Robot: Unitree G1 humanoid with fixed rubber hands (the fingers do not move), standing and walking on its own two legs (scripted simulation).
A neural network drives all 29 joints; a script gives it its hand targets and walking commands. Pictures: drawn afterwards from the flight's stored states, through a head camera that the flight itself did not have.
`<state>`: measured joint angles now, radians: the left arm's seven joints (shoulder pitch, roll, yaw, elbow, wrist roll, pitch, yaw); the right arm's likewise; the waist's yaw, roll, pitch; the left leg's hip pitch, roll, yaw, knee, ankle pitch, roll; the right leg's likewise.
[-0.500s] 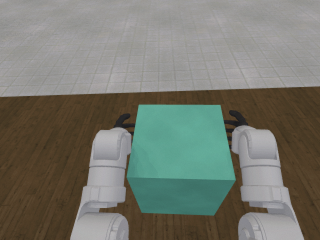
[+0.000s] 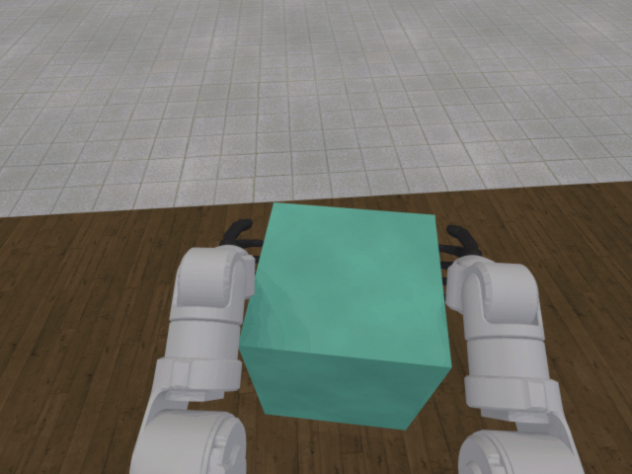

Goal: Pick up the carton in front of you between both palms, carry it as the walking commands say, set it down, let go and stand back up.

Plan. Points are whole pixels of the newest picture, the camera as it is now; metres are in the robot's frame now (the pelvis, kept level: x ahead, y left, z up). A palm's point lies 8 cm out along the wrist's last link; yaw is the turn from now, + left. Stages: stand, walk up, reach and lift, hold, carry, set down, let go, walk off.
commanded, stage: carry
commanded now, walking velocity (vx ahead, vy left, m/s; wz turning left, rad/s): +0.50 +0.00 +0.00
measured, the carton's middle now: (343, 322) +0.34 -0.01 -0.02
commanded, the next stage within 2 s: none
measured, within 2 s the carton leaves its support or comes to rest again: neither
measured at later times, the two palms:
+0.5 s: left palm (256, 157) +0.61 +0.12 +0.06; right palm (421, 145) +0.64 -0.16 +0.06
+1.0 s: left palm (257, 76) +0.91 +0.14 +0.05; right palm (387, 75) +0.89 -0.14 +0.06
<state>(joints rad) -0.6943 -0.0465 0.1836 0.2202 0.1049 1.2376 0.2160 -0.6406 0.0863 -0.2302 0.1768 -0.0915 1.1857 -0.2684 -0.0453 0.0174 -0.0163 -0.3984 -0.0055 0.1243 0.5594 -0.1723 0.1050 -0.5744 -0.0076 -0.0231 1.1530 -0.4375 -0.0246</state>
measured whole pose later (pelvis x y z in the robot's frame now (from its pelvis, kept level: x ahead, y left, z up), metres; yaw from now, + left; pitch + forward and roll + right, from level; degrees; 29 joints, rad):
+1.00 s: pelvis +0.53 +0.02 -0.04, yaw +0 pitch +5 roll -2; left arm -0.72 -0.06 0.23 0.18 0.09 1.22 0.23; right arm -0.71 0.09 -0.27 0.15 -0.05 1.19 -0.34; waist -0.05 0.02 0.03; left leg -0.32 -0.02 0.11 0.53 -0.21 0.10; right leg -0.65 -0.03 -0.03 0.94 -0.33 -0.02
